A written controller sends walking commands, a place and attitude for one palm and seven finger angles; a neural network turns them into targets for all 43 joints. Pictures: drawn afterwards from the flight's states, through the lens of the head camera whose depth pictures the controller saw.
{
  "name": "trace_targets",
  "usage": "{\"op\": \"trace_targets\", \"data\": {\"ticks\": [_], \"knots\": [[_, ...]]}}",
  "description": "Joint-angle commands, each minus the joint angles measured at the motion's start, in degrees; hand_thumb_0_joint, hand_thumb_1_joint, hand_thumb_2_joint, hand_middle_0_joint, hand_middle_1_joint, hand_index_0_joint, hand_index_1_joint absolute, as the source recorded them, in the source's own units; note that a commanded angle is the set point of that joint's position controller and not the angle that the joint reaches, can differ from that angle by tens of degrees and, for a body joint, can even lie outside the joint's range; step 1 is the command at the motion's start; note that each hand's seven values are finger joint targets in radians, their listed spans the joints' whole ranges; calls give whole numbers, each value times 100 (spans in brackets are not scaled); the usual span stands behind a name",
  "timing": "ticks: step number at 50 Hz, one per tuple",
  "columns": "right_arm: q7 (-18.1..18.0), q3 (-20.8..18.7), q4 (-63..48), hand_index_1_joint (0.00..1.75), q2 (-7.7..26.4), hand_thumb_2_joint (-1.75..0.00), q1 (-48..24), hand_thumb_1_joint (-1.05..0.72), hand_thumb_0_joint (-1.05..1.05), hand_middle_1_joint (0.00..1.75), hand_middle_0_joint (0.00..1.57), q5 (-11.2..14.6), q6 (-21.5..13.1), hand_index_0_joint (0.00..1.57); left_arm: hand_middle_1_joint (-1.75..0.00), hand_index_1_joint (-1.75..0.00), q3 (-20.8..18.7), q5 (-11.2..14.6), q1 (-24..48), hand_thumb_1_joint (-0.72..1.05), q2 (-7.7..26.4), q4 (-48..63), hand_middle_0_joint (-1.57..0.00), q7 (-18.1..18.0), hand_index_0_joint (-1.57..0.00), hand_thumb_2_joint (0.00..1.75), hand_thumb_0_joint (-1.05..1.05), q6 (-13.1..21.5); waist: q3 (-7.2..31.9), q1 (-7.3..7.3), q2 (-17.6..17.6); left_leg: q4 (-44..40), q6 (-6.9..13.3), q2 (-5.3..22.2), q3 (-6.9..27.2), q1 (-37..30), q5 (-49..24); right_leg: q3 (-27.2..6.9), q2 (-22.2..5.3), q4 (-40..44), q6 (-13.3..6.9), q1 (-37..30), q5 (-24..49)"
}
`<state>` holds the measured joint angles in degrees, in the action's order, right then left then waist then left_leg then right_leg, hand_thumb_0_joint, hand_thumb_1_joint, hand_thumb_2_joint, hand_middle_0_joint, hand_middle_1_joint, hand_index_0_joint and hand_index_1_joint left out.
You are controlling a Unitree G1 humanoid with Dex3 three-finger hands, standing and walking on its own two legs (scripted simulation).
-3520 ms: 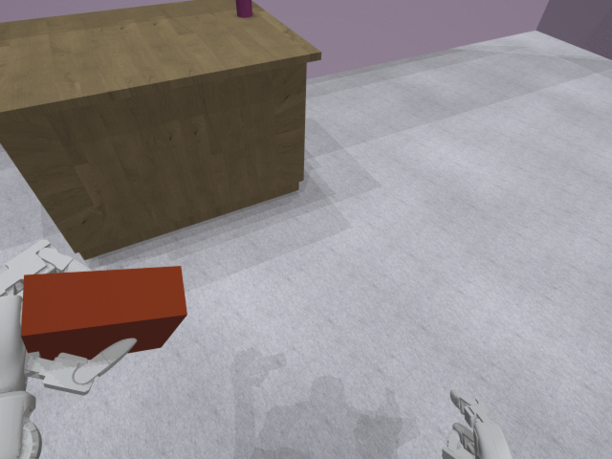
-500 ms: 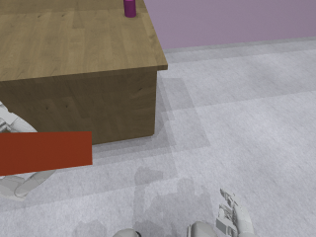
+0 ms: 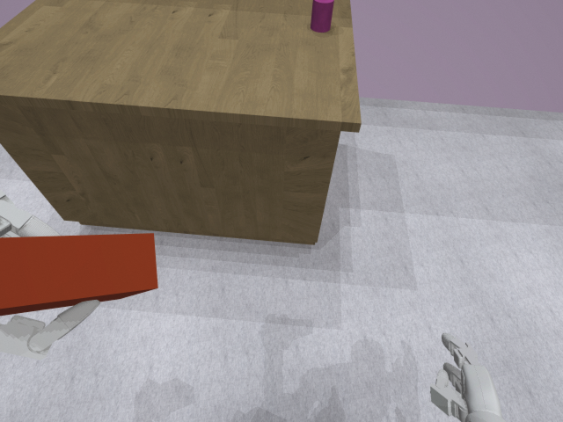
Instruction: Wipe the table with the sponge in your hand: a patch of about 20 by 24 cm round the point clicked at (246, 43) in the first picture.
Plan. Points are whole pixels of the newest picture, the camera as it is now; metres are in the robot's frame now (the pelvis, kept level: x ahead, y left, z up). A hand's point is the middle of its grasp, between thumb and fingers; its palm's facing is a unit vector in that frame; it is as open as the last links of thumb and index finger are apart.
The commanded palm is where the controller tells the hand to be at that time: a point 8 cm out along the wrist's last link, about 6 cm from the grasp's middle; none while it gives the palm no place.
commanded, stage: walk to a spot facing it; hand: left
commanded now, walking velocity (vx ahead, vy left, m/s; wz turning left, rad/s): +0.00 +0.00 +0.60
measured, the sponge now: (89, 274) +0.23 +0.20 +0.17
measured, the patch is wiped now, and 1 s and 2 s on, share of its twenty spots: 0.00 0.00 0.00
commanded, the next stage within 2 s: turn to face it in 1.48 s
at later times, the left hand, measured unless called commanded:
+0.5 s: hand out of the picture +0.07 +0.26 +0.17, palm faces +0.68 -0.62 -0.39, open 9.2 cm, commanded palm +0.00 +0.27 +0.19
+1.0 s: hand out of the picture +0.03 +0.33 +0.18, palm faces +0.79 -0.47 -0.40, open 9.2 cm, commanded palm -0.04 +0.33 +0.19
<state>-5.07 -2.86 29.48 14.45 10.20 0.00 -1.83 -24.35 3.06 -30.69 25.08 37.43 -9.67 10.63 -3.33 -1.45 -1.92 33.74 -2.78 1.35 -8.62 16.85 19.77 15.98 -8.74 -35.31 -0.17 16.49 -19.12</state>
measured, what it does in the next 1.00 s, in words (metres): steps on the spot, turning left: right foot, then left foot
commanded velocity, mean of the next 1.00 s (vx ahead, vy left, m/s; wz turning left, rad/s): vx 0.29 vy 0.00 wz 0.45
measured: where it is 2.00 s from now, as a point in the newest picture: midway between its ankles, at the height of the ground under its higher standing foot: outside the picture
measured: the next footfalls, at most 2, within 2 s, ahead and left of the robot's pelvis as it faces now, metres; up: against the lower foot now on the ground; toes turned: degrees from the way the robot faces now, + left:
right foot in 0.42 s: -0.01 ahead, -0.14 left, +0.00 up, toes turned +11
left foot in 0.82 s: -0.02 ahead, +0.14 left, +0.00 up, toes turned +40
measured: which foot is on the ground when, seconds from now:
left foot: down 0.00-0.42, up 0.44-0.80, down 0.82-1.00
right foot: down 0.00-0.02, up 0.04-0.40, down 0.42-0.82, up 0.84-1.00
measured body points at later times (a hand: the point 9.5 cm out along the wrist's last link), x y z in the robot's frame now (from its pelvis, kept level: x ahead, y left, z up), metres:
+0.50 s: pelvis -0.05 -0.04 +0.01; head -0.03 -0.06 +0.46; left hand +0.03 +0.29 +0.19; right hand +0.19 -0.19 -0.10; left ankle -0.05 +0.09 -0.66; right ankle -0.05 -0.14 -0.73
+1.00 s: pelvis -0.02 +0.01 +0.00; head -0.01 +0.04 +0.45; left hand -0.01 +0.35 +0.20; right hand +0.24 -0.07 -0.08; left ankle -0.05 +0.11 -0.73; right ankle +0.05 -0.10 -0.64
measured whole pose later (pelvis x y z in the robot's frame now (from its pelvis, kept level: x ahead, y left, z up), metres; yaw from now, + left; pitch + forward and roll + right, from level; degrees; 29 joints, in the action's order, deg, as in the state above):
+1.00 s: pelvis -0.02 +0.01 +0.00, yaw +33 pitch -1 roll +0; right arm -1.5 1.3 33.8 6.7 10.2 0.8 -4.9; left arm -21.5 1.1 -24.9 22.5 32.5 -8.7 9.9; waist -3.8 0.1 -2.7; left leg 32.0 2.2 1.8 -6.9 17.7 13.9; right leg 4.9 -7.4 -70.7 2.7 33.0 -22.3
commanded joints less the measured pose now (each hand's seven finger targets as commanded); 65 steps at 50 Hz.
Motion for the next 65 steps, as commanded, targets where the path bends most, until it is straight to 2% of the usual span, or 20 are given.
{"op": "trace_targets", "data": {"ticks": [1,2,4,9,14,18,20,21,23,27,38,40,41,42,44,49,60,61,63,65], "knots": [[54,-171,-767,30,520,-90,-149,-90,0,30,20,19,-289,20,-160,-160,-377,147,45,10,533,949,-120,-64,-120,130,0,363,1540,26,1940,-1076,1329,2071,2902,-2082,-6201,-708,340,-2696,602,1339,-1048],[183,-120,-671,30,455,-90,20,-90,0,30,20,22,-378,20,-160,-160,-512,-58,44,10,693,832,-120,22,-120,130,0,431,1370,89,1743,-858,1795,2418,3440,-2234,-7023,-1246,427,-3143,484,2021,-2269],[261,-109,-532,30,474,-90,-262,-90,0,30,20,15,-512,20,-160,-160,-458,-175,517,10,860,1225,-120,150,-120,130,0,442,1159,102,1046,-891,1593,2055,2987,-1648,-5573,-1534,263,-3036,477,1980,-1610],[361,-114,-443,30,516,-90,-169,-90,0,30,20,93,-704,20,-160,-160,-329,-41,350,10,701,1754,-120,120,-120,130,0,364,1083,127,1912,-1415,1018,925,1775,-453,-2535,-1150,603,-2195,537,865,-241],[232,-7,-318,30,439,-90,-218,-90,0,30,20,79,-701,20,-160,-160,-301,29,521,10,489,806,-120,110,-120,130,0,249,790,81,1650,-2193,1161,1033,2534,257,1064,-977,818,-1249,485,275,-704],[160,87,-240,30,360,-90,-367,-90,0,30,20,51,-603,20,-160,-160,-20,-4,816,10,208,-43,-120,155,-120,130,0,59,642,275,1341,-1932,973,764,2584,1026,1693,-770,1114,452,286,-1033,-1109],[187,142,-247,30,146,-90,-370,-90,0,30,20,100,-536,20,-160,-160,146,-116,999,10,229,-69,-120,198,-120,130,0,-9,631,350,87,202,575,75,1713,2149,1530,-1988,-156,2131,-230,-1844,-1262],[186,110,-247,30,98,-90,-495,-90,0,30,20,84,-494,20,-160,-160,-13,-113,1193,10,675,-130,-120,178,-120,130,0,-74,297,381,-1672,2515,199,-424,935,3078,1281,-4295,-1906,2922,-849,-1550,-2094],[136,80,-39,30,323,-90,-610,-90,0,30,20,-125,-527,20,-160,-160,-101,-15,1758,10,759,271,-120,130,-120,130,0,106,347,176,-470,4064,-33,-48,1107,2686,311,-3115,-1746,2718,-667,-726,-640],[105,48,-144,30,307,-90,-656,-90,0,30,20,-30,-430,20,-160,-160,-137,-86,1066,10,728,297,-120,142,-120,130,0,132,201,158,-328,4025,-88,163,719,2745,-141,-1520,-1106,2162,-410,-1049,1466],[81,-100,-632,30,202,-90,-78,-90,0,30,20,-4,-379,20,-160,-160,-412,-3,475,10,575,621,-120,-202,-120,130,0,137,1267,216,-1006,-344,283,-357,-778,71,-146,-474,-1010,28,-406,-1612,3843],[61,-149,-689,30,370,-90,3,-90,0,30,20,33,-358,20,-160,-160,-135,-19,639,10,340,778,-120,-202,-120,130,0,255,1733,-115,650,-910,767,436,560,-2260,-1207,-180,-362,-2583,143,302,1610],[108,-131,-688,30,496,-90,-94,-90,0,30,20,-1,-399,20,-160,-160,-137,-29,658,10,364,919,-120,-205,-120,130,0,383,1712,-6,2099,-1178,1670,2146,3317,-2852,-2971,-596,427,-3927,365,1891,-1610],[173,-46,-630,30,429,-90,-86,-90,0,30,20,9,-446,20,-160,-160,-337,-182,929,10,730,739,-120,-204,-120,130,0,424,1336,-54,1545,-1389,2087,2534,4073,-2458,-3070,-1297,422,-4582,190,2333,-1729],[233,-161,-455,30,554,-90,-242,-90,0,30,20,108,-501,20,-160,-160,-650,-220,1280,10,1130,731,-120,-47,-120,130,0,453,1141,93,796,-1583,1879,2246,3364,-1495,-1384,-1600,7,-4452,229,2458,-1067],[273,-10,-324,30,292,-90,-311,-90,0,30,20,108,-737,20,-160,-160,-413,-145,696,10,706,1575,-120,15,-120,130,0,562,799,236,1581,-2054,1281,1371,1521,-151,-112,-1173,24,-3105,302,1645,107],[26,102,-101,30,301,-90,-302,-90,0,30,20,52,-646,20,-160,-160,210,-205,1416,10,130,-512,-120,40,-120,130,0,275,676,214,889,-989,904,1203,1034,-128,383,-448,756,748,292,-365,-156],[28,127,-95,30,244,-90,-314,-90,0,30,20,65,-597,20,-160,-160,205,-230,1437,10,205,-532,-120,31,-120,130,0,238,796,223,515,-179,816,989,853,94,220,-807,521,1234,155,-836,7],[45,154,-232,30,132,-90,-500,-90,0,30,20,82,-525,20,-160,-160,7,-254,1658,10,735,-305,-120,-6,-120,130,0,156,804,315,-1865,3035,331,-169,362,2362,1448,-4162,-1657,2108,-884,-2033,516],[121,46,-125,30,328,-90,-502,-90,0,30,20,56,-565,20,-160,-160,53,-156,1881,10,617,11,-120,12,-120,130,0,263,566,182,-986,3915,204,177,1135,2367,606,-3727,-1747,2222,-835,-1404,372]]}}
